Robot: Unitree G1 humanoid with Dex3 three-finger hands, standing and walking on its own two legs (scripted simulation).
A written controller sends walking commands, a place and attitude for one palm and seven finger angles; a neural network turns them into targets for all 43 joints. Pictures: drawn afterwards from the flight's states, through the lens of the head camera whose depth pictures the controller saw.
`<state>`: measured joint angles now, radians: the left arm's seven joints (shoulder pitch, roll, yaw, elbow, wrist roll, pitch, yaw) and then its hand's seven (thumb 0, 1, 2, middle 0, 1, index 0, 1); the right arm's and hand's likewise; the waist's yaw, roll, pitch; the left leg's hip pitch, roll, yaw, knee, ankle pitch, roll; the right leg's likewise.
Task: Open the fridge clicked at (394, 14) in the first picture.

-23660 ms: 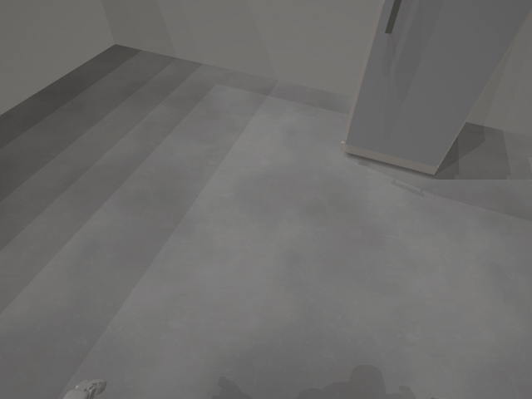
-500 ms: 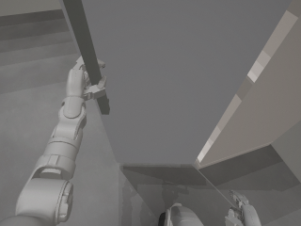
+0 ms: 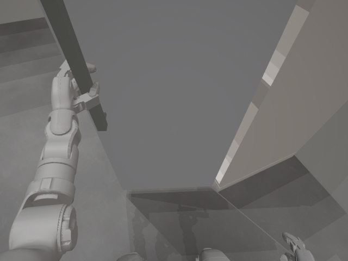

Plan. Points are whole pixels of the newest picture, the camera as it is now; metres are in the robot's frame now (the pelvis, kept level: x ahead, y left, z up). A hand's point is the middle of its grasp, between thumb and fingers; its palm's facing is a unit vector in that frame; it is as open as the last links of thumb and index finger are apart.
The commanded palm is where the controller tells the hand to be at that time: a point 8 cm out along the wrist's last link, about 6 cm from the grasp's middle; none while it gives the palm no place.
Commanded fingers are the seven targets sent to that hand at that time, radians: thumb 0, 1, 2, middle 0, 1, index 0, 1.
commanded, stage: stop walking and hold the door back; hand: left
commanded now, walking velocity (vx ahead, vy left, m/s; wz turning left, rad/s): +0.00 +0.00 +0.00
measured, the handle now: (81, 64) +0.50 +0.19 +0.17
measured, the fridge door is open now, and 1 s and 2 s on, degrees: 68 69 68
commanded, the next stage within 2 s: loosen the grip on the handle in 0.16 s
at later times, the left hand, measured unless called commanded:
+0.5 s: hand (90, 100) +0.43 +0.17 +0.12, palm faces +0.17 -0.97 -0.15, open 8.8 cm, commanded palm +0.40 +0.22 +0.12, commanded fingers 0.00 -0.55 0.20 -0.41 -1.35 -0.41 -1.35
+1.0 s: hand (94, 102) +0.45 +0.17 +0.11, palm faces +0.14 -0.98 -0.17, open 14.4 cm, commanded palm +0.41 +0.24 +0.12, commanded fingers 0.00 -0.55 0.20 -0.25 -1.15 -0.25 -1.15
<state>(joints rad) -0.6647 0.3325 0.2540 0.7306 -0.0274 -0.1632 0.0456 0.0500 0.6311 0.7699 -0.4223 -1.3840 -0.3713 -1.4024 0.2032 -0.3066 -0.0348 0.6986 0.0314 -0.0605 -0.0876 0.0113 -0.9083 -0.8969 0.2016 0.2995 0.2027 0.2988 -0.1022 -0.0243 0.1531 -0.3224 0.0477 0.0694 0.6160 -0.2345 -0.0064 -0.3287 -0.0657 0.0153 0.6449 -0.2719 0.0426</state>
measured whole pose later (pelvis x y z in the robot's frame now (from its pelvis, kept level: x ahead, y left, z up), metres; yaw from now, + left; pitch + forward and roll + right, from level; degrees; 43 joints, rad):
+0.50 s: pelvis -0.01 +0.00 +0.00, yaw -1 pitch +4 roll +0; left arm -0.67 0.30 0.25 0.89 0.03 -0.24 0.05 -0.01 0.21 0.59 -0.40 -1.35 -0.38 -1.36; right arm 0.25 -0.24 0.00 0.66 0.00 -0.13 -0.01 0.01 -0.90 -0.90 0.21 0.30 0.21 0.30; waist -0.06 -0.01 -0.05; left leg -0.49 0.04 0.07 0.65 -0.24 0.00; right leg -0.44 -0.03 -0.03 0.69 -0.31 0.01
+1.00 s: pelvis +0.00 +0.01 -0.01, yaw -3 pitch +7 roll -1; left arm -0.61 0.33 0.24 0.83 -0.01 -0.31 0.04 -0.01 -0.54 0.20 -0.34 -1.21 -0.29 -1.18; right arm 0.36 -0.25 0.01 0.70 0.01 -0.09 -0.03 0.01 -0.91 -0.90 0.20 0.30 0.20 0.30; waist -0.07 0.00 -0.05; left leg -0.55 0.05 0.06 0.70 -0.27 0.01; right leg -0.50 -0.01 -0.01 0.70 -0.32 0.01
